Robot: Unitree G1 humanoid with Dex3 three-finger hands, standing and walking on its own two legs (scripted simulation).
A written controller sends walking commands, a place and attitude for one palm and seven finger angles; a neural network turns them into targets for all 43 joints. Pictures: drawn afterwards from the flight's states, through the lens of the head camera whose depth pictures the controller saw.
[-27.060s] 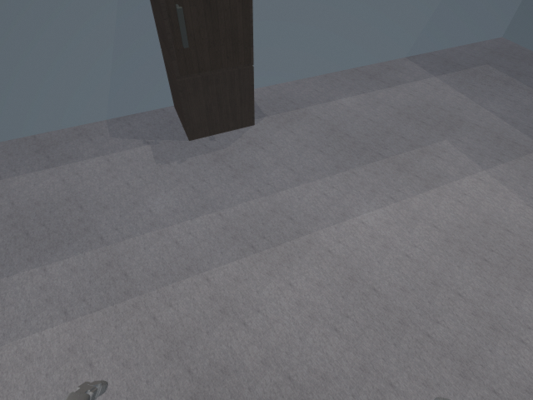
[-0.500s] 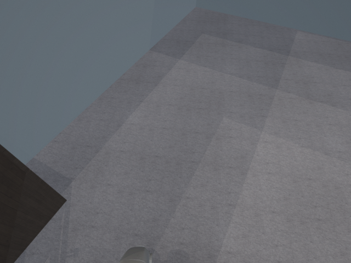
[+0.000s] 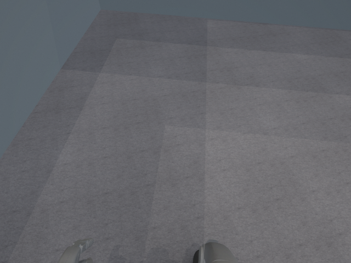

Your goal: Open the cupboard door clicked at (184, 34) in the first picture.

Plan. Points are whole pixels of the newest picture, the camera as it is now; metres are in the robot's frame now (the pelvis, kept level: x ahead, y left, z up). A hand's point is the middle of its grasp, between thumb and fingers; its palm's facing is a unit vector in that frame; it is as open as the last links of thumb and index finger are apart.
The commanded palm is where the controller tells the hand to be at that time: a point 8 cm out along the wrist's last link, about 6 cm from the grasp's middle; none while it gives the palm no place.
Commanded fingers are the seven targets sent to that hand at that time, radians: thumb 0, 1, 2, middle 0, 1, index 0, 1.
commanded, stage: walk to a spot facing it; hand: left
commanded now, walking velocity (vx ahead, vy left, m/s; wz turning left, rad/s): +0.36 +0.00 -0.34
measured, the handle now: out of the picture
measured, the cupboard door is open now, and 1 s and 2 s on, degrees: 41 41 41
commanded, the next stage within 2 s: turn to face it in 0.78 s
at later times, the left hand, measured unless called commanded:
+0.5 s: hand (125, 227) +0.23 +0.14 -0.18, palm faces -0.01 -0.98 -0.18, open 7.2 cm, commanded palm none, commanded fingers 0.00 0.90 0.90 -0.20 -0.30 -0.20 -0.30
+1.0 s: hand (158, 123) +0.60 +0.07 -0.17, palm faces -0.25 -0.94 -0.22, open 7.3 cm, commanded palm none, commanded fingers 0.00 0.90 0.90 -0.20 -0.30 -0.20 -0.30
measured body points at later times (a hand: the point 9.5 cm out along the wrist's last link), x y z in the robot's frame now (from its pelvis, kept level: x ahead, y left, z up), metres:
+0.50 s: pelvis +0.23 -0.04 +0.00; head +0.26 -0.03 +0.45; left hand +0.23 +0.20 -0.16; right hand +0.32 -0.28 -0.14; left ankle +0.35 +0.07 -0.72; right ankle +0.13 -0.11 -0.74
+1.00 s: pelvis +0.45 -0.09 -0.01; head +0.48 -0.10 +0.44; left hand +0.61 +0.12 -0.15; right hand +0.31 -0.29 -0.16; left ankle +0.38 +0.06 -0.74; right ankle +0.53 -0.22 -0.73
